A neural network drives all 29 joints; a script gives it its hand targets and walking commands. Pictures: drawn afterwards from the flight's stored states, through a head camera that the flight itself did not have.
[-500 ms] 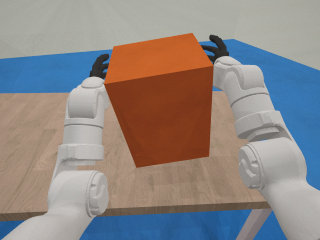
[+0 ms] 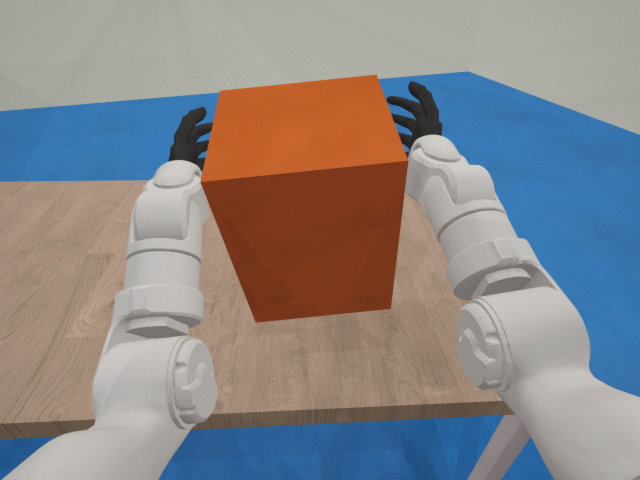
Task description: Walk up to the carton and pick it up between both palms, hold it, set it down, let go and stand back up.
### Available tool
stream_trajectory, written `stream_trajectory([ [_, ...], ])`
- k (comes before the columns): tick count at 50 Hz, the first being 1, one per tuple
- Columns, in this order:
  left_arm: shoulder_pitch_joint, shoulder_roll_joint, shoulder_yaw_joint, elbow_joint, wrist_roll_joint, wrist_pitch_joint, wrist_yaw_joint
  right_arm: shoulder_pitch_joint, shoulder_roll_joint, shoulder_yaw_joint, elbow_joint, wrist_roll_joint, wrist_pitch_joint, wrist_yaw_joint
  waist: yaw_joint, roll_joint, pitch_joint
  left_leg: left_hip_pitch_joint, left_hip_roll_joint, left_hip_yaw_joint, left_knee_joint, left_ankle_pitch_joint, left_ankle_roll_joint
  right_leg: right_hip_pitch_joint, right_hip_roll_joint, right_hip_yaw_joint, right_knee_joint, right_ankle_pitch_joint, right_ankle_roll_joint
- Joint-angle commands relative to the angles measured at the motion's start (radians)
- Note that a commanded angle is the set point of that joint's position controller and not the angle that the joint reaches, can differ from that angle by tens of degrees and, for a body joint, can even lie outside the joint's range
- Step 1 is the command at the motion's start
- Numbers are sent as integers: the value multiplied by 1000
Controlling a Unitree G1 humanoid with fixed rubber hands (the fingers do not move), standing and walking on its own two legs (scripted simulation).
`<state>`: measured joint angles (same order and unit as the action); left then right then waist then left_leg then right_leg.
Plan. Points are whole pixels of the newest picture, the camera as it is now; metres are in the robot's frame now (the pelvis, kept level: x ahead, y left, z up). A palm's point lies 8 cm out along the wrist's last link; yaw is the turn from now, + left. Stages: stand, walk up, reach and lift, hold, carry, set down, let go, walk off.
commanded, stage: set down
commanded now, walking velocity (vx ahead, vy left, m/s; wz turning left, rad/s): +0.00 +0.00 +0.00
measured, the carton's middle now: (311, 207) +0.39 +0.02 +0.21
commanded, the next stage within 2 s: none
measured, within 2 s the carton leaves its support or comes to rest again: neither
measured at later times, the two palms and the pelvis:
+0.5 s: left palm (188, 192) +0.38 +0.17 +0.23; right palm (413, 178) +0.40 -0.11 +0.25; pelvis +0.00 +0.00 +0.00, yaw +0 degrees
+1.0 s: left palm (201, 230) +0.38 +0.16 +0.18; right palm (410, 204) +0.40 -0.12 +0.20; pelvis +0.00 +0.00 +0.00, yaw +0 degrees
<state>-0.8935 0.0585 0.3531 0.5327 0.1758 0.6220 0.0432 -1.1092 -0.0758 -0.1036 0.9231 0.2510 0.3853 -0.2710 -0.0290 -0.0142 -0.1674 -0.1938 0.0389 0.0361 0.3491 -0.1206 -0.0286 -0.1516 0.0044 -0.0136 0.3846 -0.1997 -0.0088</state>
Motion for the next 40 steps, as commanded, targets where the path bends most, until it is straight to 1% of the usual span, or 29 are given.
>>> stream_trajectory([
  [1, -746, -554, -220, -107, 13, -63, -185, -661, 591, 170, -151, 3, -100, 160, -8, 1, -218, 305, -72, -34, -51, 114, 10, 162, 68, -53, -155, 111, 74],
  [2, -758, -555, -233, -134, 6, -74, -180, -691, 612, 204, -197, 10, -118, 164, 28, -8, -273, 339, -78, -31, -40, 146, 18, 168, 60, -49, -148, 126, 79],
  [3, -785, -568, -264, -176, -13, -83, -176, -657, 612, 215, -188, 25, -123, 156, 5, 4, -294, 346, -80, -39, -28, 179, 8, 167, 66, -61, -132, 158, 78],
  [4, -732, -599, -285, -165, -18, -79, -170, -700, 601, 232, -253, 35, -139, 157, 17, -4, -300, 353, -77, -38, -22, 239, 6, 167, 76, -60, -138, 198, 67],
  [5, -760, -583, -287, -209, -14, -89, -161, -670, 615, 283, -241, 48, -144, 156, 32, -3, -343, 382, -83, -38, -10, 263, 6, 184, 72, -62, -128, 211, 71],
  [7, -698, -610, -309, -210, -22, -91, -157, -674, 614, 305, -296, 48, -157, 156, 37, -10, -343, 388, -81, -35, -7, 284, 4, 177, 75, -60, -135, 219, 71],
  [8, -662, -616, -304, -193, -14, -77, -156, -670, 632, 330, -306, 58, -158, 153, 62, -28, -344, 388, -82, -33, -3, 322, 7, 190, 80, -66, -133, 245, 74],
  [10, -664, -639, -340, -202, -20, -81, -161, -691, 603, 331, -343, 50, -174, 145, 40, -17, -335, 394, -82, -38, 1, 301, 7, 173, 78, -69, -138, 227, 73],
  [11, -625, -636, -332, -161, -11, -68, -162, -651, 618, 343, -327, 61, -167, 135, 34, -11, -304, 393, -82, -34, 8, 295, -1, 171, 79, -68, -139, 223, 72],
  [12, -638, -634, -335, -193, -8, -68, -166, -644, 620, 337, -313, 60, -172, 138, 44, -11, -306, 399, -80, -32, 11, 291, 7, 185, 70, -63, -133, 225, 74],
  [14, -624, -642, -330, -164, -7, -70, -164, -659, 602, 319, -317, 41, -178, 134, 40, -5, -266, 388, -77, -35, -8, 241, 11, 152, 73, -66, -155, 158, 68],
  [15, -640, -633, -316, -153, -6, -69, -165, -663, 586, 300, -287, 27, -175, 144, 35, -27, -217, 361, -75, -34, -25, 186, 15, 136, 72, -65, -170, 109, 70],
  [16, -659, -618, -295, -119, 5, -75, -165, -655, 572, 239, -234, 13, -179, 155, 17, -5, -201, 354, -71, -36, -42, 136, 10, 115, 69, -72, -169, 64, 67],
  [17, -652, -620, -290, -124, 6, -82, -160, -640, 600, 277, -255, 11, -180, 160, 50, -21, -192, 334, -67, -24, -39, 134, 12, 114, 72, -64, -162, 58, 65],
  [19, -678, -644, -331, -185, -4, -94, -151, -647, 621, 312, -273, 13, -191, 166, 49, -6, -267, 345, -76, -27, -35, 172, 13, 134, 69, -66, -152, 106, 66],
  [21, -648, -660, -331, -181, 3, -102, -138, -637, 608, 304, -272, 16, -199, 169, 58, 19, -281, 365, -71, -28, -28, 203, 1, 124, 76, -67, -149, 108, 56],
  [22, -620, -655, -328, -162, 6, -104, -137, -607, 614, 328, -271, 23, -197, 171, 62, -2, -273, 357, -68, -38, -23, 218, 8, 126, 77, -67, -149, 117, 54],
  [23, -608, -648, -310, -127, 21, -101, -138, -601, 601, 305, -239, 12, -193, 173, 62, 11, -240, 354, -70, -22, -27, 185, 8, 118, 72, -65, -155, 89, 51],
  [24, -589, -646, -295, -146, 28, -96, -132, -594, 609, 307, -232, 16, -194, 178, 93, 1, -224, 357, -68, -25, -33, 203, 4, 106, 80, -69, -154, 84, 55],
  [26, -570, -653, -325, -140, 26, -98, -134, -606, 569, 286, -234, 8, -198, 183, 68, 26, -232, 360, -62, -21, -33, 183, 0, 99, 79, -71, -162, 70, 45],
  [28, -578, -646, -311, -126, 30, -105, -130, -555, 570, 280, -197, 6, -197, 193, 53, 7, -180, 325, -56, -32, -53, 120, 4, 98, 78, -73, -157, 40, 50],
  [29, -567, -631, -274, -103, 48, -106, -129, -551, 587, 281, -174, 2, -188, 197, 78, -15, -155, 309, -57, -18, -61, 98, 9, 95, 80, -63, -160, 13, 49],
  [30, -599, -638, -284, -120, 36, -118, -124, -600, 599, 282, -221, -8, -205, 206, 98, -17, -239, 327, -58, -22, -59, 120, 13, 97, 80, -68, -154, 22, 52],
  [31, -563, -651, -314, -145, 28, -116, -122, -557, 601, 308, -224, 5, -206, 200, 76, -2, -239, 342, -61, -25, -41, 179, 9, 106, 82, -70, -142, 94, 52],
  [32, -590, -676, -340, -169, 15, -127, -109, -619, 596, 304, -256, 19, -216, 208, 87, 46, -269, 343, -55, -34, -39, 169, -3, 83, 88, -70, -145, 71, 36],
  [34, -594, -674, -333, -169, 21, -130, -103, -598, 602, 315, -238, 17, -214, 211, 92, 30, -232, 325, -59, -28, -47, 153, 2, 88, 79, -68, -152, 51, 42],
  [38, -492, -681, -360, -175, 13, -137, -103, -563, 617, 361, -312, 9, -229, 200, 112, -9, -291, 360, -57, -13, -16, 264, 0, 98, 86, -67, -146, 150, 49],
  [39, -516, -665, -357, -224, 21, -138, -97, -531, 633, 390, -283, 39, -223, 207, 129, 1, -320, 369, -64, -14, -13, 284, 2, 108, 91, -63, -139, 157, 50],
  [40, -507, -670, -352, -225, 24, -150, -96, -525, 626, 372, -282, 22, -226, 205, 112, -5, -315, 382, -53, -17, -11, 289, -2, 105, 92, -66, -141, 164, 48],
])
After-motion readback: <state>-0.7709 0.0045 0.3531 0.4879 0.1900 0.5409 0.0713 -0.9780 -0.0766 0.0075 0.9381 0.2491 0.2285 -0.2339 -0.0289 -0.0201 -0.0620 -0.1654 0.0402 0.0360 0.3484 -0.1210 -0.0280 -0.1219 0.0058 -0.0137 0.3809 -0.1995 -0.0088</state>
